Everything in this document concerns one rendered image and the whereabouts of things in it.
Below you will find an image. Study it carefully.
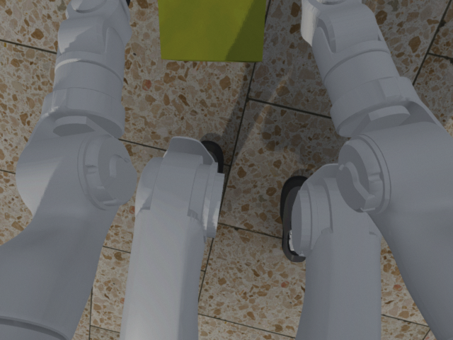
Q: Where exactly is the robot foot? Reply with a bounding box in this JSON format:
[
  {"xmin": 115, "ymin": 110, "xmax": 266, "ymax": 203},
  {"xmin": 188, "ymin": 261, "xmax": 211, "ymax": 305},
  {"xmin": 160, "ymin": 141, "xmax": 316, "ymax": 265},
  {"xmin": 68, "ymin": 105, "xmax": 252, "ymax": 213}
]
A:
[
  {"xmin": 280, "ymin": 176, "xmax": 308, "ymax": 262},
  {"xmin": 201, "ymin": 140, "xmax": 224, "ymax": 174}
]

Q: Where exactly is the robot left foot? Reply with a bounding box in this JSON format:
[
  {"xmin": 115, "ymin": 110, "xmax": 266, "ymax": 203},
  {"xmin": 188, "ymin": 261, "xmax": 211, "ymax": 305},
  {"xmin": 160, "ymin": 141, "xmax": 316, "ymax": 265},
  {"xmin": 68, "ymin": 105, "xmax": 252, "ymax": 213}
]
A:
[{"xmin": 201, "ymin": 140, "xmax": 224, "ymax": 174}]

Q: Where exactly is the carton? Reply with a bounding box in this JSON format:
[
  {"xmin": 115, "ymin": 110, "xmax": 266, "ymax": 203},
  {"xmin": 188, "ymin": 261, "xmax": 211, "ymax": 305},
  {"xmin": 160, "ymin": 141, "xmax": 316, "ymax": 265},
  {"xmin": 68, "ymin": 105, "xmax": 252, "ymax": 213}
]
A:
[{"xmin": 158, "ymin": 0, "xmax": 266, "ymax": 62}]

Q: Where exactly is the right robot forearm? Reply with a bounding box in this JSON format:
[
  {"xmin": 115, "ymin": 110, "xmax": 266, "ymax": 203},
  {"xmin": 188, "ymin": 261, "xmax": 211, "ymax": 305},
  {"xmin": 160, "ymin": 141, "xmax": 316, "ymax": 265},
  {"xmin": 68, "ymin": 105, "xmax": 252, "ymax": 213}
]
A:
[{"xmin": 301, "ymin": 0, "xmax": 453, "ymax": 139}]

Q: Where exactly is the robot right foot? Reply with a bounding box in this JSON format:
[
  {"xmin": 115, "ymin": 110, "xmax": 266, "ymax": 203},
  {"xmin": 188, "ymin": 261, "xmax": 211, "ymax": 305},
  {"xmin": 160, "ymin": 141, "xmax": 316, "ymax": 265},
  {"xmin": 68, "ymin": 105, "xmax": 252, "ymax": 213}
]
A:
[{"xmin": 280, "ymin": 176, "xmax": 308, "ymax": 262}]

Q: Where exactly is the left robot forearm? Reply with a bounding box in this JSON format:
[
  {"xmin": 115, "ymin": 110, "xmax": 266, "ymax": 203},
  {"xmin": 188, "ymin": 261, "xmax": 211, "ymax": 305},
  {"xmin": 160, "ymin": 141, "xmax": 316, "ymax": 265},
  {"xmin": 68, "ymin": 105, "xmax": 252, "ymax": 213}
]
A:
[{"xmin": 16, "ymin": 0, "xmax": 132, "ymax": 188}]

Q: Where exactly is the left robot upper arm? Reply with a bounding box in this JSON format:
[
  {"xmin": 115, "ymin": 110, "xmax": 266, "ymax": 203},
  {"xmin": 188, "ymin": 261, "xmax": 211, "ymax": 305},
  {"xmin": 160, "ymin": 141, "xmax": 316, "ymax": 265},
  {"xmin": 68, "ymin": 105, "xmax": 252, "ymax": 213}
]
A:
[{"xmin": 0, "ymin": 131, "xmax": 137, "ymax": 340}]

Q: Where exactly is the right robot upper arm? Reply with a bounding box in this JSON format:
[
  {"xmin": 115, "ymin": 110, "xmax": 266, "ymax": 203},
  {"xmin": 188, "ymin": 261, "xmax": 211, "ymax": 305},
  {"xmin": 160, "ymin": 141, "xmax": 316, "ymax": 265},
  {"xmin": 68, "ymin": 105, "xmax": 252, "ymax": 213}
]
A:
[{"xmin": 336, "ymin": 122, "xmax": 453, "ymax": 340}]

